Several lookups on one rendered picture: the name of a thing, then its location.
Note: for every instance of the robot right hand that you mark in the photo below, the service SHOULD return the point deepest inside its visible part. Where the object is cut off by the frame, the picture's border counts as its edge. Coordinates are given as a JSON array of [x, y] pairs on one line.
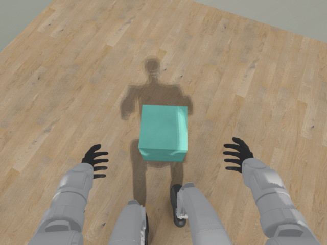
[[244, 153]]

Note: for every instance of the robot left thigh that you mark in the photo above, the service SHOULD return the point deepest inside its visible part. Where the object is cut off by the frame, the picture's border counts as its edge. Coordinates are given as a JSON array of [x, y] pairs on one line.
[[128, 227]]

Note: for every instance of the robot left hand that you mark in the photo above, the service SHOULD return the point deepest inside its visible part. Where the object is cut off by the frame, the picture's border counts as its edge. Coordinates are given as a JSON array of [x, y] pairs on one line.
[[89, 158]]

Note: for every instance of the robot right forearm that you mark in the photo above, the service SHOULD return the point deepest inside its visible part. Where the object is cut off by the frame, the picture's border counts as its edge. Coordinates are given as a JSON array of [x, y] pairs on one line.
[[279, 216]]

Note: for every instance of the carton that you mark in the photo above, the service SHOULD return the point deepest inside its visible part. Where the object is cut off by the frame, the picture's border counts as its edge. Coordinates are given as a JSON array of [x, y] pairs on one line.
[[163, 133]]

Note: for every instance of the robot left upper arm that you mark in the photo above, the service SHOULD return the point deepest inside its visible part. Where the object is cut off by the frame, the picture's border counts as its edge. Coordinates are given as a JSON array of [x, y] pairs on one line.
[[71, 237]]

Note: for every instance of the robot left forearm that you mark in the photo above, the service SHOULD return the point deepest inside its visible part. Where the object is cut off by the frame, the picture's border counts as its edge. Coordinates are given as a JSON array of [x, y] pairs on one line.
[[66, 211]]

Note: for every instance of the right robot shin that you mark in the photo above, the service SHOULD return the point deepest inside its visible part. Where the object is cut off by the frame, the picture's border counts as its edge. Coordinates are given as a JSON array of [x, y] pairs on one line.
[[186, 185]]

